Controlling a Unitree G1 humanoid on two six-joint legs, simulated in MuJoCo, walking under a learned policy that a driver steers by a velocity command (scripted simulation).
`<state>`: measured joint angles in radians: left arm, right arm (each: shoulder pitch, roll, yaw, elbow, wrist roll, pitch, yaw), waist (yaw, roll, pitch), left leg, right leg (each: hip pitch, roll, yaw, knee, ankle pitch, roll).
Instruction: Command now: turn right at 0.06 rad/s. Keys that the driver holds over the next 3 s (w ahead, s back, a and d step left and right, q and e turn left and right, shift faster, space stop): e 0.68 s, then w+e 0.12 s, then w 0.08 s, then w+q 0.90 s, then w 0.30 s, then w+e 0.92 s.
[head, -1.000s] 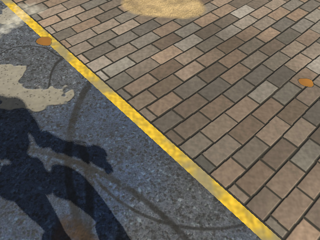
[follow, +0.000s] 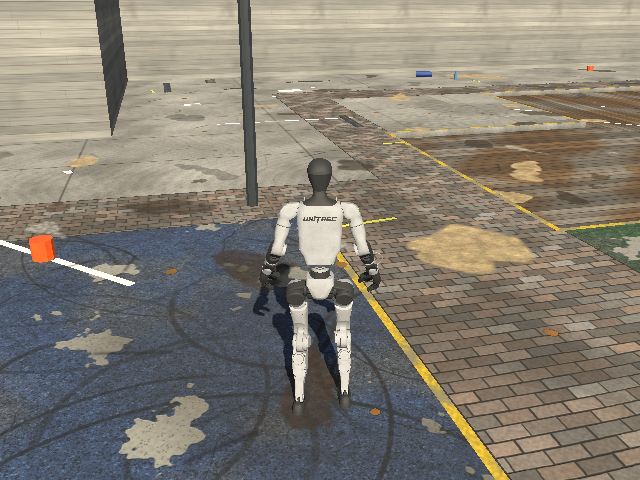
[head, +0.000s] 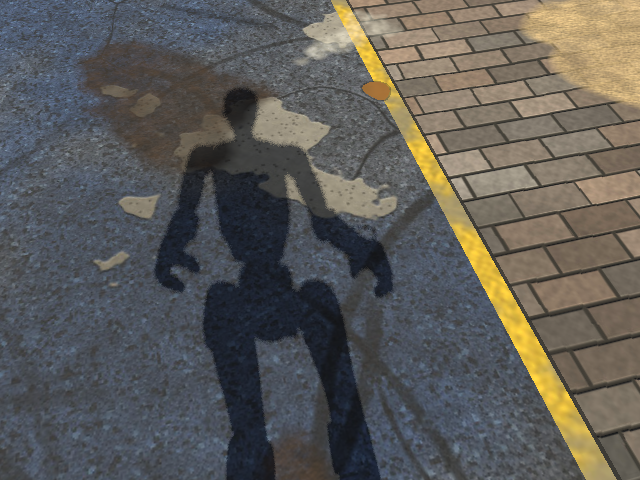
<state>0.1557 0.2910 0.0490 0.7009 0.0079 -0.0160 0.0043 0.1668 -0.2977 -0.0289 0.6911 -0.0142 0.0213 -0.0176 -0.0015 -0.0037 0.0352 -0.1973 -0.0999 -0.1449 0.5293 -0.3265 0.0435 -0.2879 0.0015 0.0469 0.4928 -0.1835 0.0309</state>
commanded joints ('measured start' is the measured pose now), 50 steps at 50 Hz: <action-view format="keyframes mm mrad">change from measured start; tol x16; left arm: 1 -73 140 19 -83 12 -21 -1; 50 135 173 46 -89 -7 -54 2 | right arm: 1 144 -92 -18 -10 -31 -31 -1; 50 -88 -82 -42 -51 31 -92 36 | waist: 1 -96 -132 -128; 13 -36 -143 -146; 17 -15 225 -57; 35 12 144 -102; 38 84 -249 -213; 50 68 -117 7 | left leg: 1 -11 90 -15 -50 12 -36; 12 -110 39 73 60 -98 -54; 17 110 460 -288 -212 577 229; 23 234 349 3 -151 769 182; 34 170 395 165 -70 675 132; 36 5 321 259 133 419 36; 37 -306 213 312 444 -142 -46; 38 -521 79 141 637 -369 -76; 50 -409 184 130 204 238 -100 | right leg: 1 167 -215 231 -67 514 -183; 3 121 -152 227 -81 323 -171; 14 70 -140 379 -1 325 -180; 17 -266 82 73 429 -421 -3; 20 -344 22 107 663 -349 42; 35 58 24 -149 -21 -39 -35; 37 452 -216 267 -91 227 -193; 38 417 -395 644 -200 -37 -413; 41 266 -281 466 -297 -416 -300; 50 182 -198 172 -358 -105 -243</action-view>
